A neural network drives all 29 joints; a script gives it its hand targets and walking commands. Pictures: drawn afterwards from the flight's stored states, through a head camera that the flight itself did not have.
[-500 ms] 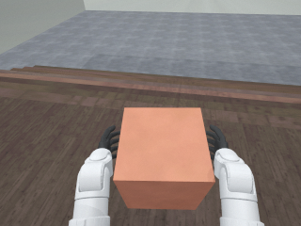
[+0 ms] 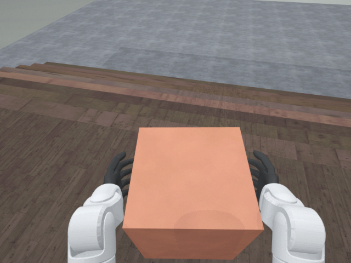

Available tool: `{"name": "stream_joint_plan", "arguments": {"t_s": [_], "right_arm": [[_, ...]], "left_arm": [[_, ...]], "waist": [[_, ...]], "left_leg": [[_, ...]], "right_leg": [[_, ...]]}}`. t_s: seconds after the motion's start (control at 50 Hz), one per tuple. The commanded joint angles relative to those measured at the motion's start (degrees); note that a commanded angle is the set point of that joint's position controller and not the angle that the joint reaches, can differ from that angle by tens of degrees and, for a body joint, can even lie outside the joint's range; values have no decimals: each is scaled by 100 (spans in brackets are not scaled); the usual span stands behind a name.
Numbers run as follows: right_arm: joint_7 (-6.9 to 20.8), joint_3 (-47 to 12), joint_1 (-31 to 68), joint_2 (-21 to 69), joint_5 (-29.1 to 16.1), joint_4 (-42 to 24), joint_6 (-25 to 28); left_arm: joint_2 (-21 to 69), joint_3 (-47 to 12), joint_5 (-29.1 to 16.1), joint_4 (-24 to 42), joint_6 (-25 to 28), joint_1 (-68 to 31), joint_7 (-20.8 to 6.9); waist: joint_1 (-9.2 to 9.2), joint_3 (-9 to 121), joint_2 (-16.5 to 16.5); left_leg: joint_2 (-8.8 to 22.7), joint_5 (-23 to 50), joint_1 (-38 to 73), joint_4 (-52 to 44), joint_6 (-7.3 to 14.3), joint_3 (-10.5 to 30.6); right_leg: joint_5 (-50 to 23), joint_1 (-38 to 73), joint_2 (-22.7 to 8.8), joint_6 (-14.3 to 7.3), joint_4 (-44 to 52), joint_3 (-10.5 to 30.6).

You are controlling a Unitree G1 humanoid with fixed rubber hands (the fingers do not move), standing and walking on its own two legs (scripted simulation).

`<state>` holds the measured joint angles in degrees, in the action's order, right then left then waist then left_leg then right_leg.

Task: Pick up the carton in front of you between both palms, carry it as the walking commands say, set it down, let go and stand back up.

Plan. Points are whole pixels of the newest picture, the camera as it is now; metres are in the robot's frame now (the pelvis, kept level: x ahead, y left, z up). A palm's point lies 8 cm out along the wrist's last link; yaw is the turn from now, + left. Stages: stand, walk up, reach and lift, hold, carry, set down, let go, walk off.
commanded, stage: carry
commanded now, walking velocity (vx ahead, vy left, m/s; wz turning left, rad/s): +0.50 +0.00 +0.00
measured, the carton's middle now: (188, 197) +0.26 +0.01 +0.04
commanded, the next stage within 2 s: none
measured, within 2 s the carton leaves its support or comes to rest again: neither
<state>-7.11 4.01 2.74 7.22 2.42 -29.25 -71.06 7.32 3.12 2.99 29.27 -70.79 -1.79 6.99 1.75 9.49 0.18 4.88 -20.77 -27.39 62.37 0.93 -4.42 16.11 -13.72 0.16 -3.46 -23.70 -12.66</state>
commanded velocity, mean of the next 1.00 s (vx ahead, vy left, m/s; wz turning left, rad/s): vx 0.50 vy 0.00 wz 0.00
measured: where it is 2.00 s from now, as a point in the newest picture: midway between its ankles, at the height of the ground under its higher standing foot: (185, 142)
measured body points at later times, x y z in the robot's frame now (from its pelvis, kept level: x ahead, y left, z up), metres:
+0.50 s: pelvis +0.32 +0.06 +0.01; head +0.32 +0.08 +0.46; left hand +0.58 +0.19 +0.08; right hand +0.55 -0.11 +0.08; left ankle +0.32 +0.13 -0.74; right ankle +0.32 -0.08 -0.67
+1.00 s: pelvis +0.66 +0.00 +0.00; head +0.67 -0.01 +0.45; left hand +0.94 +0.16 +0.09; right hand +0.95 -0.15 +0.09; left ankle +0.63 +0.14 -0.65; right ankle +0.69 -0.07 -0.74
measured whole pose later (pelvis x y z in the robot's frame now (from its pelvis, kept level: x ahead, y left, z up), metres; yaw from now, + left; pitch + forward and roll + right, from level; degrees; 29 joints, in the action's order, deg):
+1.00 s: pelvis +0.66 +0.00 +0.00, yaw -1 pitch +3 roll +0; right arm -6.2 6.9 10.7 7.8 4.9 -23.7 -68.4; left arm 7.8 6.8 3.3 22.5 -67.7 -10.4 6.5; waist 2.7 2.6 1.0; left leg 5.1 -18.9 -31.4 65.9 3.7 -2.9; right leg 12.2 -17.7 -1.9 -5.0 -26.4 -14.2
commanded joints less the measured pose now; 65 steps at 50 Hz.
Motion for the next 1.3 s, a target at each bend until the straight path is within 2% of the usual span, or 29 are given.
{"name": "stream_joint_plan", "arguments": {"t_s": [0.0,0.16,0.22,0.24,0.26,0.28,0.3,0.32,0.36,0.42,0.48,0.56,0.62,0.7,0.74,0.76,0.78,0.8,0.82,0.88,0.92,0.98,1.06,1.14,1.18,1.22,1.24,1.26,1.28], "right_arm": [[790,-3483,1912,4316,-1424,75,24],[856,-3774,1925,4644,-1334,-134,201],[923,-3903,1917,4771,-1474,-238,245],[948,-3868,1929,4696,-1525,-269,241],[983,-3806,1858,4612,-1513,-152,239],[1012,-3817,1793,4665,-1548,-131,319],[1057,-3941,1864,4856,-1611,-164,347],[1088,-4046,1814,5073,-1674,-164,408],[1162,-4114,1952,5383,-1723,-135,527],[1222,-4110,1684,5217,-1700,0,577],[1280,-4073,1479,4895,-1679,-96,587],[1204,-3994,1680,4486,-1643,-321,532],[1102,-3871,1672,4305,-1647,-263,393],[946,-3915,1837,4091,-1680,-481,188],[927,-3785,1878,3972,-1620,-396,86],[917,-3800,2082,3860,-1621,-559,66],[908,-3802,2214,3896,-1653,-524,3],[913,-3822,2383,3856,-1663,-732,-31],[912,-3891,2555,3974,-1641,-544,-13],[947,-3820,2855,4516,-1636,-37,145],[909,-3735,2995,4594,-1501,318,284],[757,-3557,3238,4291,-1240,824,410],[517,-3255,4071,3873,-1209,1232,518],[352,-2916,4689,3560,-1220,1634,544],[294,-2733,4938,3476,-1270,1884,534],[262,-2574,5307,3532,-1275,2072,549],[268,-2450,5185,3621,-1286,2309,576],[277,-2409,5378,3625,-1295,2442,581],[269,-2405,5297,3616,-1331,2640,602]], "left_arm": [[4522,-3979,-2055,366,-64,-2603,-845],[4525,-3805,-1886,105,84,-2109,-1099],[4492,-3810,-1824,406,165,-2136,-1101],[4514,-3818,-1767,216,155,-1996,-1103],[4430,-3825,-1698,291,138,-1953,-1078],[4571,-3896,-1761,429,141,-2059,-1114],[4640,-3858,-1672,220,197,-1987,-1118],[4896,-3932,-1724,274,295,-2037,-1128],[5157,-4006,-1637,154,418,-1986,-1148],[5129,-4029,-1459,52,552,-1631,-1115],[5022,-4028,-1371,46,575,-1560,-1048],[4782,-3994,-1470,182,503,-1731,-997],[4404,-3966,-1512,423,345,-1854,-921],[4171,-3829,-1691,561,127,-2036,-894],[4065,-3791,-1724,433,46,-2020,-893],[4032,-3732,-1747,453,26,-2130,-896],[3981,-3680,-1722,529,3,-2228,-890],[4004,-3604,-1761,298,4,-2272,-905],[4157,-3649,-1834,189,15,-2335,-940],[4667,-3778,-1940,23,161,-2977,-979],[4730,-3871,-1999,-126,272,-3473,-987],[4433,-3700,-1926,-620,367,-3759,-948],[3921,-3387,-1734,-1107,486,-4347,-672],[3618,-3064,-1580,-1552,540,-4940,-396],[3615,-2939,-1570,-1802,549,-5133,-293],[3672,-2734,-1432,-2085,577,-5369,-262],[3760,-2751,-1481,-2032,585,-5555,-238],[3696,-2671,-1325,-2137,573,-5732,-220],[3805,-2623,-1470,-2029,563,-5804,-203]], "waist": [[-62,324,-176],[-70,-121,-1033],[-196,382,-958],[-317,828,-725],[-351,1376,615],[-284,1432,1862],[-306,1276,1248],[-279,1253,639],[-223,990,219],[-225,699,465],[-239,224,862],[-265,-194,531],[-274,-546,843],[-273,-528,677],[-127,52,890],[-33,400,547],[95,866,-389],[142,1091,-1713],[145,1085,-1452],[20,1107,-210],[-75,1017,-319],[17,676,-556],[99,329,-682],[140,274,-779],[66,242,-860],[-278,505,-957],[-481,945,-294],[-695,1553,479],[-505,1885,1819]], "left_leg": [[240,555,-1243,-793,-98,99],[-194,1889,-97,-3077,39,-885],[-728,1348,1659,-3395,136,-1412],[-485,1097,2939,-3427,116,-1167],[1174,-683,4000,-4119,683,1544],[2031,-228,4457,-5196,1219,3545],[2081,454,4048,-5107,1314,3163],[1864,1225,3839,-4900,1080,2574],[1530,1881,3101,-4954,717,1367],[1288,1300,2523,-5316,584,471],[1178,638,2592,-5673,635,315],[1048,1375,2810,-5632,673,-74],[926,2360,2990,-5430,628,-397],[975,3493,3163,-5017,522,-610],[725,4932,3002,-3505,325,-1034],[480,4547,2428,-2377,197,-1105],[213,2944,1441,-875,-13,-935],[-592,69,-146,747,-142,-555],[-574,-762,-736,1748,46,229],[167,-48,-934,1469,439,628],[216,224,-597,820,351,495],[160,410,-946,-132,254,159],[110,1211,-1186,-1467,142,-143],[-142,1768,-874,-2326,335,-432],[-324,1476,-625,-2538,455,-499],[-429,1462,402,-3095,553,-606],[-802,1325,1524,-3205,479,-914],[193,692,2657,-3312,508,471],[1423,152,3665,-4021,1326,3193]], "right_leg": [[-1020,1346,-1741,-574,1533,2014],[-2490,1339,-1308,-200,1371,448],[-3962,1134,-1083,32,-372,-126],[-3460,540,-881,186,-1542,-148],[-1911,-848,-573,443,-3312,-16],[818,-2017,157,505,-4618,408],[936,-2337,-241,353,-5466,1113],[765,-2337,-492,245,-5460,1355],[165,-2175,-857,199,-4597,1333],[-160,-1879,-760,315,-3600,928],[-608,-2335,-720,405,-2653,619],[-1178,-2557,-642,450,-1616,346],[-1471,-2509,-568,358,-1035,93],[-1369,-1568,-418,138,-840,-71],[-872,-86,54,65,-539,-450],[-622,929,147,120,-494,-482],[431,1837,-1148,-131,-57,1379],[804,2714,-2401,-975,790,4066],[-273,2651,-2453,-1181,984,4102],[-1178,1709,-2071,-804,668,2625],[-789,1064,-1810,-625,841,1880],[-217,893,-1682,-716,1091,1557],[-1135,983,-1482,-755,906,987],[-1321,982,-1333,-709,571,767],[-2078,1208,-1334,-605,173,718],[-3129,1161,-1291,-294,-627,439],[-3300,971,-997,-72,-1608,133],[-1880,224,-806,155,-3185,259],[492,-1533,145,312,-4591,489]]}}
